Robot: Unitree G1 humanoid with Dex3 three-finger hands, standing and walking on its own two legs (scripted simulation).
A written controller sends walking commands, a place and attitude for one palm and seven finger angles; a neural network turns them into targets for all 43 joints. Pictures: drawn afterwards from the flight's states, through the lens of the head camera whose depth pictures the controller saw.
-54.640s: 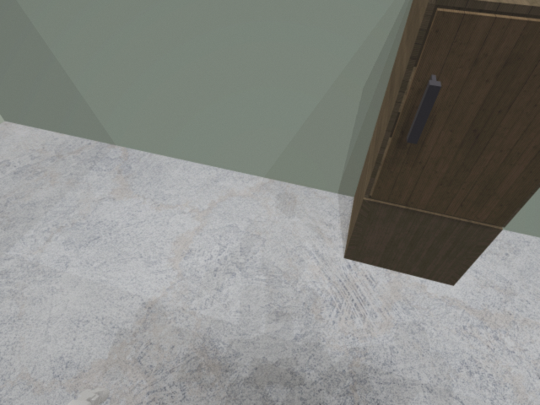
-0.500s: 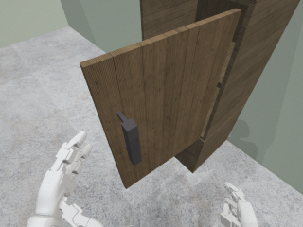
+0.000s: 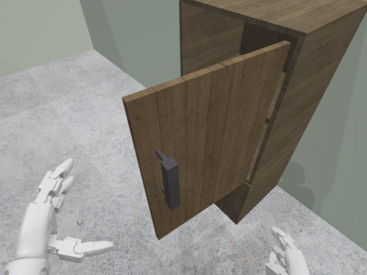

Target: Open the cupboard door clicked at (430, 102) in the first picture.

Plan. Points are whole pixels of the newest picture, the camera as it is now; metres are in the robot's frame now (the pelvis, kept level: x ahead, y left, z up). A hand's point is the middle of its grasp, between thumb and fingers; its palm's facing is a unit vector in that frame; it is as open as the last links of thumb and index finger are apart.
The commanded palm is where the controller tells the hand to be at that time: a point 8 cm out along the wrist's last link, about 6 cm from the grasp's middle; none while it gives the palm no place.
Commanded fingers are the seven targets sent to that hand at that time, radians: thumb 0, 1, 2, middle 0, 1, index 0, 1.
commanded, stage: draw the hand back to the body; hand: left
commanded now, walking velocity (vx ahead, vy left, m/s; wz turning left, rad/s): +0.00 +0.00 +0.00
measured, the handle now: (166, 179) +0.32 +0.08 +0.05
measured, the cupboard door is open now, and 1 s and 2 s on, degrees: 84 84 84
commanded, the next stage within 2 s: step back with the hand held close in 0.88 s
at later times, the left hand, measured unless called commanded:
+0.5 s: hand (45, 180) +0.21 +0.25 +0.17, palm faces +0.43 -0.81 -0.40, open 9.1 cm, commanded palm +0.17 +0.29 +0.19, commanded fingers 0.00 0.90 0.90 -0.20 -0.30 -0.20 -0.30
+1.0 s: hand (50, 181) +0.21 +0.24 +0.18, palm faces +0.44 -0.81 -0.39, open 7.4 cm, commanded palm +0.17 +0.28 +0.20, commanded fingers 0.00 0.90 0.90 -0.20 -0.30 -0.20 -0.30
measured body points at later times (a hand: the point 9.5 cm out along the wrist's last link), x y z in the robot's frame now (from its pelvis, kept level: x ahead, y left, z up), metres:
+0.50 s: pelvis +0.03 +0.00 +0.02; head +0.01 -0.02 +0.47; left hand +0.19 +0.29 +0.20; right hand +0.22 -0.22 -0.06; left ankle +0.01 +0.10 -0.72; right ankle -0.02 -0.12 -0.72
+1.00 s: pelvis +0.02 -0.02 +0.02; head +0.00 -0.04 +0.47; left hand +0.18 +0.28 +0.20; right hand +0.20 -0.24 -0.06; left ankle +0.01 +0.10 -0.72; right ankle -0.02 -0.12 -0.72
